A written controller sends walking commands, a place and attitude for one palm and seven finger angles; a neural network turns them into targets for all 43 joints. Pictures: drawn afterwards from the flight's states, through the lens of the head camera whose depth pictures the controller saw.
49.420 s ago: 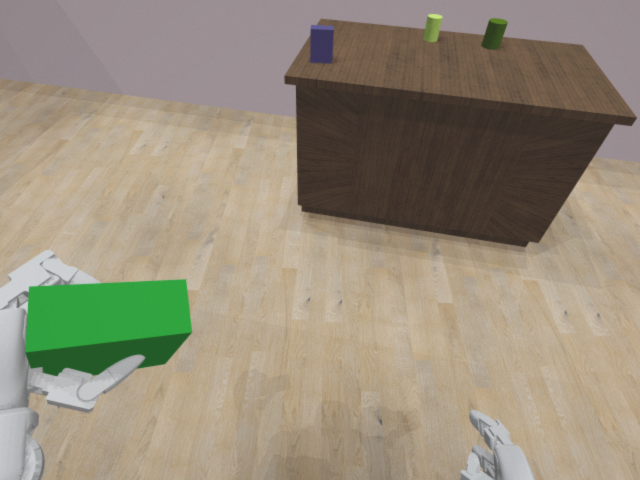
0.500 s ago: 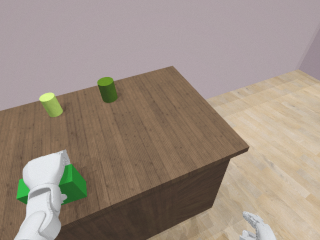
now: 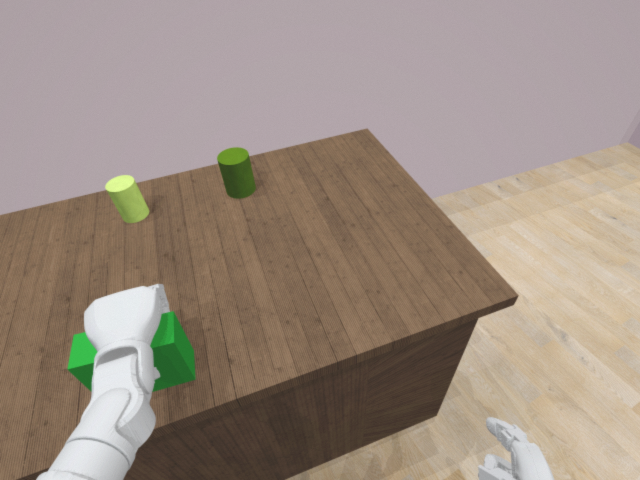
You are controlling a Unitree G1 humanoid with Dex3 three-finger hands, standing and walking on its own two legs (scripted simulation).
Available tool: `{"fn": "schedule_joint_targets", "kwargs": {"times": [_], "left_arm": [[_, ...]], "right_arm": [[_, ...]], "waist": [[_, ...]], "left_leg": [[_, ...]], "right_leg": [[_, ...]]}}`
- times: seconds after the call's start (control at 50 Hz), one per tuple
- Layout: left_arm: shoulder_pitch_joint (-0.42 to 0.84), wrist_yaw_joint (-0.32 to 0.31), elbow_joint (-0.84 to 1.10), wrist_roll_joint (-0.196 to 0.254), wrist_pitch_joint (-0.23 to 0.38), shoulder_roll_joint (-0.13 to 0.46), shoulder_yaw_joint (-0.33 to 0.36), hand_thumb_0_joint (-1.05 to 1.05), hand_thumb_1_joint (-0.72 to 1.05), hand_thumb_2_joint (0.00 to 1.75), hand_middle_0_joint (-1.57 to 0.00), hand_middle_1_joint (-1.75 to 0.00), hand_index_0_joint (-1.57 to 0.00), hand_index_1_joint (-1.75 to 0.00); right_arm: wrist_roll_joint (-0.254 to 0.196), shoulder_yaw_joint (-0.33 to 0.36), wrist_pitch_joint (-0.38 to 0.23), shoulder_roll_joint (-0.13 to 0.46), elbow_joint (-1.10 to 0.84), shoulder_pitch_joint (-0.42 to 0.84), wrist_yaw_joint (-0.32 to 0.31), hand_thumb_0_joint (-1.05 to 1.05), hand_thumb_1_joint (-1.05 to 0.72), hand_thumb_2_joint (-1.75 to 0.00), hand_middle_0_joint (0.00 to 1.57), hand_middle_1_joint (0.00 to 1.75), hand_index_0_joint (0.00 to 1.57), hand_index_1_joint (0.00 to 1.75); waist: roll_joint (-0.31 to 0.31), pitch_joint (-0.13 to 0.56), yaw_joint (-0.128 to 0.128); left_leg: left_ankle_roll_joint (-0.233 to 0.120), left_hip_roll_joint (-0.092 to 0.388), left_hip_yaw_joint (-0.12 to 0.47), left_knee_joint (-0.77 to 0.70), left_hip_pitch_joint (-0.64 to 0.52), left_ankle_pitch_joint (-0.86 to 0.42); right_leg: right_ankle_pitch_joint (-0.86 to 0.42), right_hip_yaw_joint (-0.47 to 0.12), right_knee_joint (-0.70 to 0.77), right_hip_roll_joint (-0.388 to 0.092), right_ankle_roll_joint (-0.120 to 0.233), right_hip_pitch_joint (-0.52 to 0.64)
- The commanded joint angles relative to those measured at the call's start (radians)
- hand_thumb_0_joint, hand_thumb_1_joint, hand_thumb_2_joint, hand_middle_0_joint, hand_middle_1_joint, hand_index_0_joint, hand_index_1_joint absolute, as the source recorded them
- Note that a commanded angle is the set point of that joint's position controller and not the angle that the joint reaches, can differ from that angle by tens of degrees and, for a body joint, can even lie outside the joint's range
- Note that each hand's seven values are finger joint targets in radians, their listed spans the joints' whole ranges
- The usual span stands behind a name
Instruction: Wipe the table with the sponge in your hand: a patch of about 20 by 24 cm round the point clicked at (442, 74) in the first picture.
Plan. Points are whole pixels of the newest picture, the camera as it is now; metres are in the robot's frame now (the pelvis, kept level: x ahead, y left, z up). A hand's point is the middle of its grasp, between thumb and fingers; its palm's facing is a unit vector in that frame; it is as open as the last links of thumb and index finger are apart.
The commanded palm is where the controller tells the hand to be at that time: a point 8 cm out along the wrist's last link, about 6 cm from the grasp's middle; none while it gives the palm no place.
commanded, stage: slide across to the third lane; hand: left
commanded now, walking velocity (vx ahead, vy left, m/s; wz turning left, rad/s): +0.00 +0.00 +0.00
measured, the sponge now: (143, 365) +0.26 +0.31 -0.04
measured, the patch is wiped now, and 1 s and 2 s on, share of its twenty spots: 0.65 0.65 0.65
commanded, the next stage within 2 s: wipe forward along the third lane in 1.36 s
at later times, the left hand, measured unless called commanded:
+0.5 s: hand (169, 333) +0.29 +0.26 +0.02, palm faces -0.05 -0.01 -1.00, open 9.3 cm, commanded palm +0.26 +0.21 +0.06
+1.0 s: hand (175, 332) +0.29 +0.25 +0.02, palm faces -0.07 +0.00 -1.00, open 9.3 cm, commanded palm +0.27 +0.21 +0.06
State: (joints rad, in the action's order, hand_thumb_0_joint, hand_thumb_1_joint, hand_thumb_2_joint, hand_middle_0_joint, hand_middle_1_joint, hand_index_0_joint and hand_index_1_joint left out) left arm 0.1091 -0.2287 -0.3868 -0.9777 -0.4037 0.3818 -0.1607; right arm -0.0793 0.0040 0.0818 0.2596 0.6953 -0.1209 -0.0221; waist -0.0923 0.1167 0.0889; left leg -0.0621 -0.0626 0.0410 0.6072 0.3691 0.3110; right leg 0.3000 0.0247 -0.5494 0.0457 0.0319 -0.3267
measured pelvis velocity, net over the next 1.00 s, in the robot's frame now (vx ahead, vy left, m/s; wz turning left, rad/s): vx -0.02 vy -0.02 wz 0.00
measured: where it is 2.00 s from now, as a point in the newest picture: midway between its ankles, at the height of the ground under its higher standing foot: outside the picture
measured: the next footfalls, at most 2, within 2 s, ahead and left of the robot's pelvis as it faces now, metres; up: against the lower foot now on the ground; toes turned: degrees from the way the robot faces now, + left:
none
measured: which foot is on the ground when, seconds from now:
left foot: down 0.00-1.00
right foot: down 0.00-1.00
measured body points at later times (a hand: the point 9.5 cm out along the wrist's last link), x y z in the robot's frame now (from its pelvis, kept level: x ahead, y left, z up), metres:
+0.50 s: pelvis -0.01 -0.01 +0.00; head -0.02 -0.04 +0.45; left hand +0.28 +0.25 +0.08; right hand +0.20 -0.22 -0.10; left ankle +0.00 +0.08 -0.73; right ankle -0.01 -0.11 -0.73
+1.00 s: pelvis -0.02 -0.02 +0.00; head -0.02 -0.05 +0.45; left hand +0.29 +0.25 +0.07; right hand +0.17 -0.25 -0.11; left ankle +0.00 +0.08 -0.73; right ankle -0.01 -0.11 -0.73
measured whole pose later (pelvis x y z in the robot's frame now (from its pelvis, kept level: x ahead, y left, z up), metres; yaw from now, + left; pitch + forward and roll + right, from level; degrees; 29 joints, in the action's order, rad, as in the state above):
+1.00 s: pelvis -0.02 -0.02 +0.00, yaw +0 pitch +4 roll -1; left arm 0.25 -0.26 -0.55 -0.96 -0.43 0.34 -0.22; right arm -0.09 0.00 0.12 0.26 0.71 -0.12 -0.02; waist -0.08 0.13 0.08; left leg -0.03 -0.05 0.05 0.61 0.40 0.29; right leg 0.29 0.03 -0.58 0.06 0.06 -0.37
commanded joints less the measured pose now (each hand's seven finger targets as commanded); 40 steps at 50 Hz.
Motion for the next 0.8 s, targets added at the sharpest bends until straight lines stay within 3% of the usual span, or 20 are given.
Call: {"fn": "schedule_joint_targets", "kwargs": {"times": [0.0,0.06,0.12,0.18,0.24,0.26,0.34,0.36,0.38,0.44,0.46,0.48,0.54,0.6,0.64,0.66,0.74,0.76,0.78], "left_arm": [[0.209,0.029,0.084,0.055,0.067,-0.103,-0.107,0.0,0.1,1.3,-1.2,-1.6,-1.2,-1.6],[0.213,0.03,0.094,0.053,0.076,-0.112,-0.121,0.0,0.1,1.3,-1.2,-1.6,-1.2,-1.6],[0.204,0.027,0.083,0.056,0.081,-0.166,-0.17,0.0,0.1,1.3,-1.2,-1.6,-1.2,-1.6],[0.21,0.018,0.107,0.062,0.075,-0.16,-0.164,0.0,0.1,1.3,-1.2,-1.6,-1.2,-1.6],[0.205,0.009,0.091,0.064,0.055,-0.169,-0.167,0.0,0.1,1.3,-1.2,-1.6,-1.2,-1.6],[0.217,0.005,0.099,0.062,0.046,-0.135,-0.14,0.0,0.1,1.3,-1.2,-1.6,-1.2,-1.6],[0.249,-0.001,0.067,0.059,0.012,-0.15,-0.15,0.0,0.1,1.3,-1.2,-1.6,-1.2,-1.6],[0.261,-0.003,0.062,0.054,0.003,-0.107,-0.111,0.0,0.1,1.3,-1.2,-1.6,-1.2,-1.6],[0.299,0.0,0.065,0.049,-0.001,-0.142,-0.149,0.0,0.1,1.3,-1.2,-1.6,-1.2,-1.6],[0.298,0.003,0.018,0.048,-0.01,-0.156,-0.16,0.0,0.1,1.3,-1.2,-1.6,-1.2,-1.6],[0.313,0.005,0.025,0.046,-0.01,-0.127,-0.135,0.0,0.1,1.3,-1.2,-1.6,-1.2,-1.6],[0.32,0.006,0.026,0.048,-0.005,-0.142,-0.149,0.0,0.1,1.3,-1.2,-1.6,-1.2,-1.6],[0.326,0.008,-0.017,0.053,0.003,-0.133,-0.137,0.0,0.1,1.3,-1.2,-1.6,-1.2,-1.6],[0.306,0.005,-0.032,0.05,0.015,-0.124,-0.121,0.0,0.1,1.3,-1.2,-1.6,-1.2,-1.6],[0.278,0.005,-0.024,0.052,0.023,-0.152,-0.147,0.0,0.1,1.3,-1.2,-1.6,-1.2,-1.6],[0.279,0.005,-0.007,0.05,0.025,-0.126,-0.125,0.0,0.1,1.3,-1.2,-1.6,-1.2,-1.6],[0.305,-0.005,-0.029,0.059,0.026,-0.138,-0.137,0.0,0.1,1.3,-1.2,-1.6,-1.2,-1.6],[0.309,-0.007,-0.027,0.054,0.023,-0.097,-0.099,0.0,0.1,1.3,-1.2,-1.6,-1.2,-1.6],[0.312,-0.007,-0.023,0.056,0.021,-0.13,-0.13,0.0,0.1,1.3,-1.2,-1.6,-1.2,-1.6]], "right_arm": [[-0.005,0.037,-0.053,0.113,-0.145,0.144,-0.007,0.0,-0.9,-0.9,0.2,0.3,0.2,0.3],[-0.003,0.04,-0.052,0.114,-0.148,0.146,0.001,0.0,-0.9,-0.9,0.2,0.3,0.2,0.3],[-0.003,0.039,-0.051,0.109,-0.149,0.144,0.009,0.0,-0.9,-0.9,0.2,0.3,0.2,0.3],[-0.003,0.041,-0.047,0.106,-0.156,0.157,0.016,0.0,-0.9,-0.9,0.2,0.3,0.2,0.3],[-0.005,0.038,-0.037,0.105,-0.155,0.164,0.018,0.0,-0.9,-0.9,0.2,0.3,0.2,0.3],[-0.004,0.038,-0.035,0.109,-0.155,0.172,0.018,0.0,-0.9,-0.9,0.2,0.3,0.2,0.3],[-0.008,0.031,-0.023,0.105,-0.152,0.175,0.017,0.0,-0.9,-0.9,0.2,0.3,0.2,0.3],[-0.007,0.033,-0.019,0.109,-0.147,0.182,0.016,0.0,-0.9,-0.9,0.2,0.3,0.2,0.3],[-0.008,0.029,-0.018,0.104,-0.15,0.185,0.016,0.0,-0.9,-0.9,0.2,0.3,0.2,0.3],[-0.01,0.027,-0.014,0.104,-0.145,0.18,0.015,0.0,-0.9,-0.9,0.2,0.3,0.2,0.3],[-0.008,0.029,-0.013,0.108,-0.146,0.182,0.015,0.0,-0.9,-0.9,0.2,0.3,0.2,0.3],[-0.009,0.029,-0.013,0.103,-0.15,0.176,0.013,0.0,-0.9,-0.9,0.2,0.3,0.2,0.3],[-0.01,0.026,-0.01,0.106,-0.147,0.174,0.008,0.0,-0.9,-0.9,0.2,0.3,0.2,0.3],[-0.009,0.031,-0.013,0.107,-0.145,0.164,0.008,0.0,-0.9,-0.9,0.2,0.3,0.2,0.3],[-0.007,0.031,-0.011,0.106,-0.151,0.165,0.012,0.0,-0.9,-0.9,0.2,0.3,0.2,0.3],[-0.007,0.035,-0.012,0.11,-0.153,0.169,0.014,0.0,-0.9,-0.9,0.2,0.3,0.2,0.3],[-0.01,0.032,-0.012,0.108,-0.149,0.167,0.008,0.0,-0.9,-0.9,0.2,0.3,0.2,0.3],[-0.011,0.035,-0.011,0.114,-0.144,0.169,0.007,0.0,-0.9,-0.9,0.2,0.3,0.2,0.3],[-0.012,0.034,-0.013,0.106,-0.148,0.171,0.007,0.0,-0.9,-0.9,0.2,0.3,0.2,0.3]], "waist": [[0.152,0.097,-0.065],[0.142,0.118,-0.062],[0.17,0.117,-0.067],[0.157,0.128,-0.058],[0.197,0.11,-0.056],[0.173,0.11,-0.05],[0.19,0.101,-0.054],[0.173,0.093,-0.047],[0.148,0.095,-0.058],[0.159,0.087,-0.059],[0.133,0.098,-0.051],[0.141,0.124,-0.055],[0.16,0.097,-0.06],[0.177,0.121,-0.056],[0.181,0.124,-0.057],[0.163,0.13,-0.05],[0.191,0.091,-0.066],[0.162,0.097,-0.056],[0.157,0.101,-0.059]], "left_leg": [[0.017,0.038,0.056,-0.079,-0.106,-0.186],[0.024,0.045,0.068,-0.075,-0.116,-0.209],[0.022,0.043,0.071,-0.062,-0.11,-0.215],[0.025,0.045,0.074,-0.061,-0.111,-0.217],[0.023,0.043,0.068,-0.065,-0.091,-0.195],[0.025,0.045,0.068,-0.07,-0.091,-0.191],[0.021,0.04,0.054,-0.072,-0.078,-0.177],[0.025,0.042,0.054,-0.081,-0.073,-0.166],[0.023,0.039,0.05,-0.078,-0.077,-0.163],[0.02,0.038,0.049,-0.078,-0.073,-0.151],[0.023,0.038,0.05,-0.082,-0.076,-0.149],[0.018,0.034,0.047,-0.075,-0.081,-0.154],[0.016,0.031,0.041,-0.076,-0.056,-0.118],[0.015,0.03,0.04,-0.07,-0.058,-0.138],[0.012,0.025,0.033,-0.061,-0.054,-0.154],[0.016,0.029,0.039,-0.068,-0.056,-0.156],[0.01,0.024,0.032,-0.07,-0.035,-0.108],[0.014,0.028,0.035,-0.077,-0.04,-0.109],[0.011,0.024,0.029,-0.074,-0.043,-0.113]], "right_leg": [[-0.176,-0.014,0.07,0.02,0.047,-0.028],[-0.187,-0.012,0.057,0.02,0.051,-0.035],[-0.193,-0.003,0.046,0.019,0.049,-0.047],[-0.193,-0.003,0.04,0.017,0.05,-0.04],[-0.184,-0.001,0.044,0.017,0.047,-0.037],[-0.185,-0.013,0.048,0.017,0.05,-0.034],[-0.183,-0.006,0.052,0.015,0.047,-0.022],[-0.174,-0.016,0.059,0.015,0.051,-0.02],[-0.163,-0.01,0.056,0.012,0.049,-0.026],[-0.151,-0.008,0.059,0.014,0.05,-0.035],[-0.149,-0.017,0.06,0.015,0.054,-0.029],[-0.152,-0.014,0.056,0.014,0.051,-0.02],[-0.127,-0.019,0.067,0.014,0.048,-0.03],[-0.155,-0.024,0.063,0.014,0.05,-0.015],[-0.192,-0.03,0.062,0.011,0.049,-0.006],[-0.188,-0.035,0.063,0.012,0.052,-0.005],[-0.144,-0.037,0.079,0.011,0.044,-0.02],[-0.139,-0.046,0.08,0.012,0.049,-0.018],[-0.14,-0.037,0.078,0.01,0.046,-0.015]]}}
